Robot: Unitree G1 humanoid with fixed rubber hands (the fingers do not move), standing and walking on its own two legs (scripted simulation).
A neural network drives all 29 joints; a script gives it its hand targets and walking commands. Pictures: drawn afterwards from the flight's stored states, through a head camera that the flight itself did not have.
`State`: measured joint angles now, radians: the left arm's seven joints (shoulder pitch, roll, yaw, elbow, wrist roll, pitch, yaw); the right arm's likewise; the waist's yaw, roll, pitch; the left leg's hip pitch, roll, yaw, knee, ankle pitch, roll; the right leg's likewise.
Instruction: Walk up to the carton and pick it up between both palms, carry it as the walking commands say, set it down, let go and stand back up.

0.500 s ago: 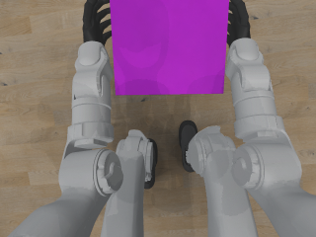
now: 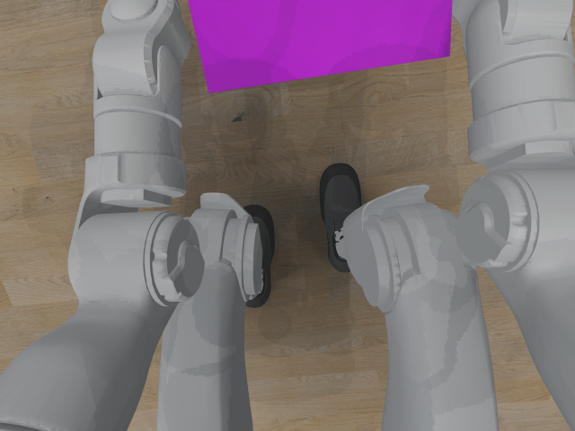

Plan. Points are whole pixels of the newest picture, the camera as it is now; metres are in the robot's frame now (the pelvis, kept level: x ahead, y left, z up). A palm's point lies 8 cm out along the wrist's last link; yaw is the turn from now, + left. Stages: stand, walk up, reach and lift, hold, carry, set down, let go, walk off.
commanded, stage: set down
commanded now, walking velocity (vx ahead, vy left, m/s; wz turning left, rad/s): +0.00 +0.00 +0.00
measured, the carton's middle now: out of the picture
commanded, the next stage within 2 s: none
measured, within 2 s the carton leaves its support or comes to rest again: rests again in 0.88 s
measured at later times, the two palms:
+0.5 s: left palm out of the picture +0.57 +0.12 -0.21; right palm out of the picture +0.58 -0.18 -0.21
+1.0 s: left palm out of the picture +0.57 +0.12 -0.22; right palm out of the picture +0.57 -0.18 -0.23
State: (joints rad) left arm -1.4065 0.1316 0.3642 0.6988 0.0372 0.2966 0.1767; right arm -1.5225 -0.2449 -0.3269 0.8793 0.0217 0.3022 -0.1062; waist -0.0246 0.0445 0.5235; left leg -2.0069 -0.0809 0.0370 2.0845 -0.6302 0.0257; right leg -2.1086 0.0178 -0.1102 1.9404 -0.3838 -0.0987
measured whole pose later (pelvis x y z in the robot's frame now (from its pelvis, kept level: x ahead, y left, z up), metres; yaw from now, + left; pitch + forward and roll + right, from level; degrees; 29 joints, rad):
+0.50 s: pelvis +0.02 +0.00 -0.03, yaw +0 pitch +34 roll +0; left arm -1.46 0.21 0.23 0.76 0.00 0.31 0.14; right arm -1.56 -0.31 -0.29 0.93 0.02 0.28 -0.07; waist -0.02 0.04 0.52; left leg -2.09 -0.09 0.05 2.20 -0.69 0.03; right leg -2.21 0.01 -0.11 2.06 -0.44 -0.10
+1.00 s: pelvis +0.01 +0.00 -0.04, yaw +1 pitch +33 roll -1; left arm -1.48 0.21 0.21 0.84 -0.01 0.29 0.10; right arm -1.57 -0.34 -0.29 1.04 0.02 0.26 -0.05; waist -0.02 0.04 0.52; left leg -2.12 -0.11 0.05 2.23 -0.67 0.03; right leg -2.23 -0.01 -0.12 2.09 -0.43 -0.10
